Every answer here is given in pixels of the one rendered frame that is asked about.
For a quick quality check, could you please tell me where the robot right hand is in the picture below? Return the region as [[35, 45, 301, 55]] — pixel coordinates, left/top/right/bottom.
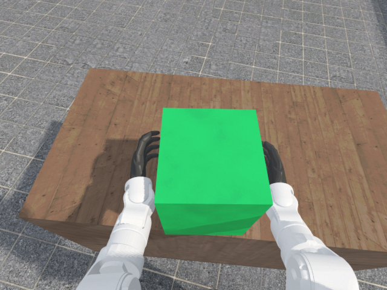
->
[[262, 141, 287, 184]]

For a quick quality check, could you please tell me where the right robot forearm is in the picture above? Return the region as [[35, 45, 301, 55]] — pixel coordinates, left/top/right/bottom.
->
[[266, 182, 359, 290]]

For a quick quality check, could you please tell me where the carton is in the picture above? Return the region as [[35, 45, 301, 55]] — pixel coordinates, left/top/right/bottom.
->
[[154, 108, 273, 235]]

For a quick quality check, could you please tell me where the robot left upper arm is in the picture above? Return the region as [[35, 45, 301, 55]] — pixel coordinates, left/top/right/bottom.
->
[[77, 272, 141, 290]]

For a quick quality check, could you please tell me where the robot right upper arm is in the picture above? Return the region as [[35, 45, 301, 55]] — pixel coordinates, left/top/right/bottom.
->
[[286, 253, 358, 290]]

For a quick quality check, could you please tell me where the robot left hand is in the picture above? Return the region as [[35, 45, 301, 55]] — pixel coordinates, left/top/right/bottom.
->
[[130, 130, 160, 179]]

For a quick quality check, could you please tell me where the pedestal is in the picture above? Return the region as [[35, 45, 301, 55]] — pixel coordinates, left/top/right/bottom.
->
[[18, 68, 387, 271]]

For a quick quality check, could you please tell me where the left robot forearm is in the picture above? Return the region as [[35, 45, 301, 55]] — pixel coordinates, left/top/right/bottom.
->
[[76, 176, 155, 290]]

